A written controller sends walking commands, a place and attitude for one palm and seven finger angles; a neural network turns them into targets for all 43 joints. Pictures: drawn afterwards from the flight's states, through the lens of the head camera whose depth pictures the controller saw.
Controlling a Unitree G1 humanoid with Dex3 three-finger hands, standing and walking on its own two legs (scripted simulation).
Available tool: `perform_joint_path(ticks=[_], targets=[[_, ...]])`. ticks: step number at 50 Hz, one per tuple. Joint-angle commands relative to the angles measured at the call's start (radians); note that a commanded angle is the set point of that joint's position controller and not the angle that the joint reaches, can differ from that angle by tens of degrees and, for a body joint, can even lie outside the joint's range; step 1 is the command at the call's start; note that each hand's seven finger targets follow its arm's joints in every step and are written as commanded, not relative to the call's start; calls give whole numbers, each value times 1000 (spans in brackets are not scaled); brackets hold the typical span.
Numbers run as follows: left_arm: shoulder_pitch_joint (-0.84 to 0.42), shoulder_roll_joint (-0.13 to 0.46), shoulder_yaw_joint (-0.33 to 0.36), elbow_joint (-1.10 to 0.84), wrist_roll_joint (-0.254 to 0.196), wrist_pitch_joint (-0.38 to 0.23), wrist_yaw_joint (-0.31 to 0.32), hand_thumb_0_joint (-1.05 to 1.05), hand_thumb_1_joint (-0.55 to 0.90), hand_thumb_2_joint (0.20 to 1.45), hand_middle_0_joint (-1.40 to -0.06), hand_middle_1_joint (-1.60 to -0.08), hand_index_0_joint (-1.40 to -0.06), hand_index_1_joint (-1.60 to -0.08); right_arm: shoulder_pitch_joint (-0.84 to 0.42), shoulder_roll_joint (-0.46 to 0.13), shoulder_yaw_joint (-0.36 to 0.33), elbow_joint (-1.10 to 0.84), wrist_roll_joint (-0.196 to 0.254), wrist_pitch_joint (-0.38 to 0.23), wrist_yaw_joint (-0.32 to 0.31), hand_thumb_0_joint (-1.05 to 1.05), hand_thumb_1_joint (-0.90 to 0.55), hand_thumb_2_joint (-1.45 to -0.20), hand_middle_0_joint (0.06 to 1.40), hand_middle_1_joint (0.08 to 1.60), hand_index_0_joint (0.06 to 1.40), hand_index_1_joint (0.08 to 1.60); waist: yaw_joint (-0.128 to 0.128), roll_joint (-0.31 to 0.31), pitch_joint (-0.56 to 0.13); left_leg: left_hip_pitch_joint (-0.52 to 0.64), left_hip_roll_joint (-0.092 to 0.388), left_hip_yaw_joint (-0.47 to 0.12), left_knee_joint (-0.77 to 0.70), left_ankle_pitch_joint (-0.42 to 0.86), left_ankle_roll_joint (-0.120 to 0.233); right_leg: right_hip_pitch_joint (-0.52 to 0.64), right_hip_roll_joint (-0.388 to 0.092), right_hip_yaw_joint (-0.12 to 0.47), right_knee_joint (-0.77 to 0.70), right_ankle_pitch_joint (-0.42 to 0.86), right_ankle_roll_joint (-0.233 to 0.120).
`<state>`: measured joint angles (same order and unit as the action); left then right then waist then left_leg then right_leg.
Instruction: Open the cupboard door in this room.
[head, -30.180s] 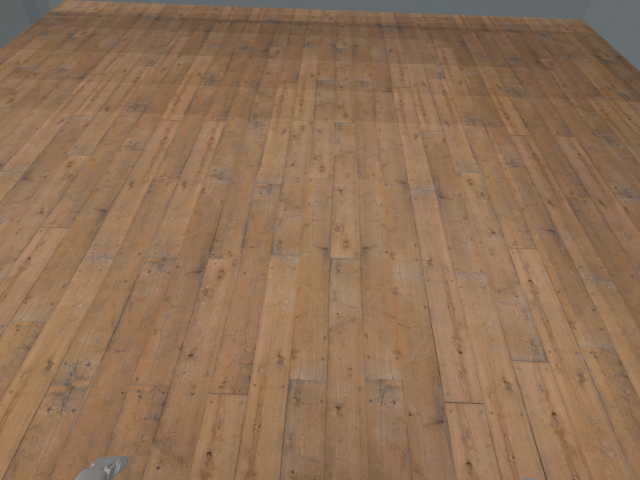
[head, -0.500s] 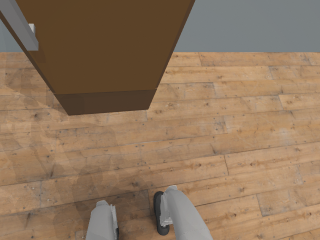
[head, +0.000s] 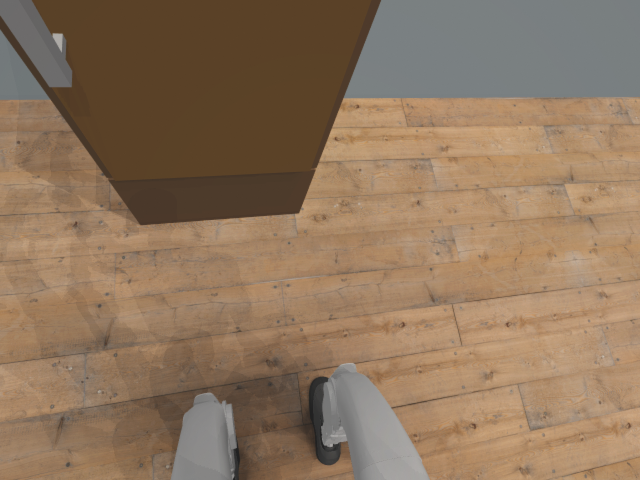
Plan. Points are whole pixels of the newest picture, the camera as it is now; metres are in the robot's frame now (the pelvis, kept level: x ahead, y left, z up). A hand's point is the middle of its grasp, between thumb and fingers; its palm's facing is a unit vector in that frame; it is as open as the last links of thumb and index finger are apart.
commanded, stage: slide the fingers in behind the handle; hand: left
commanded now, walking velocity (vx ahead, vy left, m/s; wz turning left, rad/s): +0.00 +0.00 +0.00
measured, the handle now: (29, 9) +0.60 +0.24 +0.07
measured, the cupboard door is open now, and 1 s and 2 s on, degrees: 0 0 0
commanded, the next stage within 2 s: close the thumb around the handle in 1.46 s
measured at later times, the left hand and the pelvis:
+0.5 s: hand out of the picture +0.54 +0.27 +0.08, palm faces +0.03 -1.00 -0.02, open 14.0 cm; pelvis +0.00 +0.00 +0.01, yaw +0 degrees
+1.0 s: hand (36, 55) +0.55 +0.23 +0.07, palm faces +0.03 -1.00 -0.01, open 14.0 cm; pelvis +0.01 +0.00 +0.01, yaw +1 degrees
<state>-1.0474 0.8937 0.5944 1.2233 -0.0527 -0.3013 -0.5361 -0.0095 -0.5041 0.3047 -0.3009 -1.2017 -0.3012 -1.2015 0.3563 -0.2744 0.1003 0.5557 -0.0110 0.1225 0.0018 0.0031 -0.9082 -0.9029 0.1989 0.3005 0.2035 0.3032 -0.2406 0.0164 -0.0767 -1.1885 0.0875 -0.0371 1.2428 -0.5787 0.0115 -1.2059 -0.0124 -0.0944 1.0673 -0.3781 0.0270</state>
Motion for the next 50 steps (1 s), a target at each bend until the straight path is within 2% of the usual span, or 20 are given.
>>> perform_joint_path(ticks=[1,5,6,10,12,16,18,20,22,27,29,31,33,35,38,40,41,45,47,50], targets=[[-377,280,7,-218,-28,-53,11,0,-500,300,-300,-1200,-300,-1200,230,-219,-82,-18,-9,-9,-17,0,-900,-900,200,300,200,300,0,315,-588,460,-30,-48,-144,597,7,279,62,21,-61,246,-47],[-393,271,0,-230,-14,-44,48,0,-500,300,-300,-1200,-300,-1200,232,-215,-81,-16,-13,-11,-14,0,-900,-900,200,300,200,300,-4,281,-589,426,-32,-41,-151,539,12,303,62,26,-69,231,-42],[-397,283,10,-246,-10,-53,55,0,-500,300,-300,-1200,-300,-1200,233,-215,-82,-18,-13,-12,-14,0,-900,-900,200,300,200,300,3,311,-596,445,-33,-43,-154,555,9,296,62,26,-66,233,-48],[-408,265,-3,-248,-2,-61,85,0,-500,300,-300,-1200,-300,-1200,232,-212,-81,-18,-17,-16,-11,0,-900,-900,200,300,200,300,0,305,-579,439,-34,-41,-166,525,8,299,62,27,-76,213,-46],[-376,280,19,-248,2,-70,93,0,-500,300,-300,-1200,-300,-1200,237,-212,-83,-23,-18,-16,-9,0,-900,-900,200,300,200,300,14,302,-612,457,-33,-40,-168,550,5,321,63,27,-72,233,-48],[-370,231,-11,-216,-2,-66,98,0,-500,300,-300,-1200,-300,-1200,233,-209,-82,-25,-17,-16,-9,0,-900,-900,200,300,200,300,-2,259,-553,413,-34,-36,-175,508,13,319,62,28,-80,223,-46],[-366,250,0,-227,1,-69,101,0,-500,300,-300,-1200,-300,-1200,236,-212,-84,-24,-17,-14,-12,0,-900,-900,200,300,200,300,7,266,-567,417,-36,-33,-177,520,11,333,60,31,-80,234,-44],[-360,214,-17,-240,-4,-76,105,0,-500,300,-300,-1200,-300,-1200,240,-208,-88,-21,-19,-16,-9,0,-900,-900,200,300,200,300,6,256,-583,438,-34,-36,-179,539,8,335,60,29,-80,244,-44],[-376,159,-45,-259,-15,-85,106,0,-500,300,-300,-1200,-300,-1200,245,-208,-93,-10,-22,-17,-5,0,-900,-900,200,300,200,300,-3,287,-594,503,-29,-50,-177,588,-1,283,60,21,-79,238,-46],[-326,127,-38,-255,-27,-82,122,0,-500,300,-300,-1200,-300,-1200,248,-204,-100,-9,-22,-12,-1,0,-900,-900,200,300,200,300,8,264,-588,501,-32,-39,-179,622,-1,314,61,25,-86,278,-45],[-323,152,-20,-275,-24,-86,134,0,-500,300,-300,-1200,-300,-1200,246,-204,-102,-11,-23,-10,0,0,-900,-900,200,300,200,300,15,245,-589,481,-35,-35,-184,605,1,349,60,28,-88,289,-45],[-307,145,-17,-328,-27,-102,142,0,-500,300,-300,-1200,-300,-1200,243,-200,-106,-21,-23,-12,2,0,-900,-900,200,300,200,300,31,279,-628,512,-36,-34,-182,652,-2,367,60,32,-80,320,-50],[-293,83,-52,-326,-30,-104,148,0,-500,300,-300,-1200,-300,-1200,240,-193,-110,-14,-22,-11,5,0,-900,-900,200,300,200,300,22,275,-606,546,-32,-35,-186,678,-8,337,61,27,-91,312,-46],[-312,78,-55,-289,-34,-102,159,0,-500,300,-300,-1200,-300,-1200,234,-194,-107,-8,-20,-11,2,0,-900,-900,200,300,200,300,11,224,-546,487,-35,-30,-195,599,-1,353,62,30,-99,292,-44],[-355,89,-55,-284,-25,-112,172,0,-500,300,-300,-1200,-300,-1200,233,-194,-105,-3,-23,-14,-4,0,-900,-900,200,300,200,300,7,227,-549,467,-39,-25,-192,571,1,359,57,35,-93,289,-44],[-337,45,-84,-251,-17,-114,180,0,-500,300,-300,-1200,-300,-1200,229,-186,-105,-4,-23,-18,-2,0,-900,-900,200,300,200,300,2,217,-539,453,-43,-18,-191,546,4,359,58,38,-95,281,-44],[-351,60,-71,-262,-19,-125,183,0,-500,300,-300,-1200,-300,-1200,231,-189,-104,-5,-25,-20,-4,0,-900,-900,200,300,200,300,4,230,-537,460,-43,-21,-189,560,3,357,57,37,-90,289,-48],[-381,29,-97,-256,-14,-133,189,0,-500,300,-300,-1200,-300,-1200,226,-187,-105,1,-28,-24,-3,0,-900,-900,200,300,200,300,-1,241,-571,466,-44,-25,-181,562,0,351,54,39,-81,286,-46],[-349,57,-60,-257,-19,-136,193,0,-500,300,-300,-1200,-300,-1200,232,-191,-109,-2,-28,-22,-3,0,-900,-900,200,300,200,300,12,224,-613,479,-45,-24,-176,597,0,376,55,39,-75,318,-46],[-357,38,-81,-228,-12,-118,198,0,-500,300,-300,-1200,-300,-1200,226,-186,-105,-4,-26,-21,-2,0,-900,-900,200,300,200,300,2,194,-564,405,-48,-10,-176,535,7,397,52,46,-81,315,-42]])
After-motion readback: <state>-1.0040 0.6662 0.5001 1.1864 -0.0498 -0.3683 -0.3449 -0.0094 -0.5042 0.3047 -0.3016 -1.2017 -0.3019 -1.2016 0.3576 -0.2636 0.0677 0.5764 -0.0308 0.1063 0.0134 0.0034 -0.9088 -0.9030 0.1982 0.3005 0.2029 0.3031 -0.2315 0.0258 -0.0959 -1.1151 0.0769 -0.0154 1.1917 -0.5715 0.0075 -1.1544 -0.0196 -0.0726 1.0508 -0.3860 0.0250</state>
